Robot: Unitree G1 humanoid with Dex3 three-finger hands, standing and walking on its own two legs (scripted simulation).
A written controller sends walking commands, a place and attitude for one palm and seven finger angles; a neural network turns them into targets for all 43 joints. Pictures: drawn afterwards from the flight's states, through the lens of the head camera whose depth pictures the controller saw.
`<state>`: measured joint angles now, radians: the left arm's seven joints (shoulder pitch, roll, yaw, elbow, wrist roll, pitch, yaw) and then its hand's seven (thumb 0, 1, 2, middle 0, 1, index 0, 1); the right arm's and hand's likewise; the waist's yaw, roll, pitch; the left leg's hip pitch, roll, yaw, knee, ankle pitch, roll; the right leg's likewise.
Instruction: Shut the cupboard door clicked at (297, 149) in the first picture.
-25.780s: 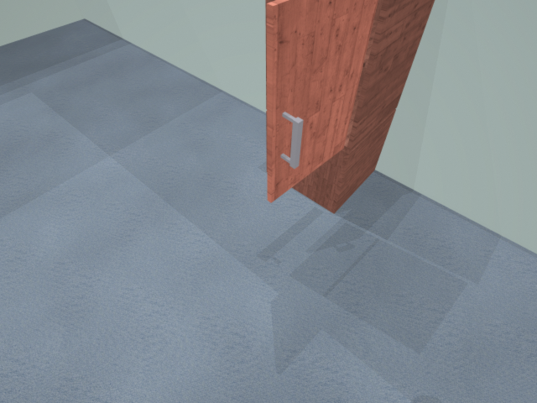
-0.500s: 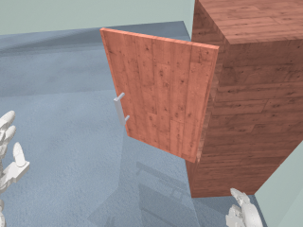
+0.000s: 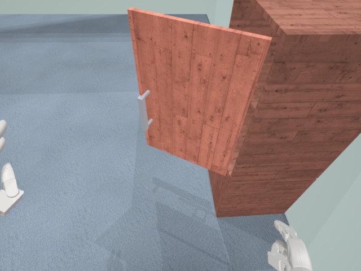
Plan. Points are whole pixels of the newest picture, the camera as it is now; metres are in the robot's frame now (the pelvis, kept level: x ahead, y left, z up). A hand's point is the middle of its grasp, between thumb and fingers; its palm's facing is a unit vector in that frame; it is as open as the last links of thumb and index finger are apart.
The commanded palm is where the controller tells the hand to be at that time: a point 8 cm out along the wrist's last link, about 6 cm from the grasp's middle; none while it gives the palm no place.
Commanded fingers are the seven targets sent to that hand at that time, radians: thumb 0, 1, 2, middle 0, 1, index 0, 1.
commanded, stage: step back with the hand held close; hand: left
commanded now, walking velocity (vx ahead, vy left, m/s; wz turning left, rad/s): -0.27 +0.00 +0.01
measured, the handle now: (146, 111) +0.67 +0.17 -0.09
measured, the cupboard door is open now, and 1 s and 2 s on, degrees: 60 60 60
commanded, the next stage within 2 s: stop stepping back and stand still in 0.70 s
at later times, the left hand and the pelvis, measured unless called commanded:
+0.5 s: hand out of the picture +0.09 +0.26 +0.18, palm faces +0.48 -0.75 -0.45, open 7.4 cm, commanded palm +0.00 +0.30 +0.18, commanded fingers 0.00 0.90 0.90 -0.20 -0.30 -0.20 -0.30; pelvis -0.11 -0.01 -0.01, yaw +5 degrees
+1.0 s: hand out of the picture -0.05 +0.25 +0.17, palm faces +0.39 -0.83 -0.41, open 7.4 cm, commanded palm -0.13 +0.30 +0.18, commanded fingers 0.00 0.90 0.90 -0.20 -0.30 -0.20 -0.30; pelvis -0.27 +0.00 +0.00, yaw -1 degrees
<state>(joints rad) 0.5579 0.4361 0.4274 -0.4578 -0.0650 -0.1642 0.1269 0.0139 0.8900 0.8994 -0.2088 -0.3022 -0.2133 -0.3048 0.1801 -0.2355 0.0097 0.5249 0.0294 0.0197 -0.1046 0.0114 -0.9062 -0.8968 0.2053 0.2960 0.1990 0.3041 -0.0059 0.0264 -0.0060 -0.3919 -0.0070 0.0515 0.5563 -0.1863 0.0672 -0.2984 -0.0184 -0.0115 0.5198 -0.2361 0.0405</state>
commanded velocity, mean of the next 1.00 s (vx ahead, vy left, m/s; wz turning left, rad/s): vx -0.22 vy -0.02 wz -0.08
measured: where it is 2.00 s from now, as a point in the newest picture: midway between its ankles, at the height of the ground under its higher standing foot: outside the picture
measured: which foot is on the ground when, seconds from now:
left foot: down 0.00-0.62, up 0.64-0.78, down 0.80-1.00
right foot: down 0.00-0.44, up 0.46-0.60, down 0.62-0.80, up 0.82-1.00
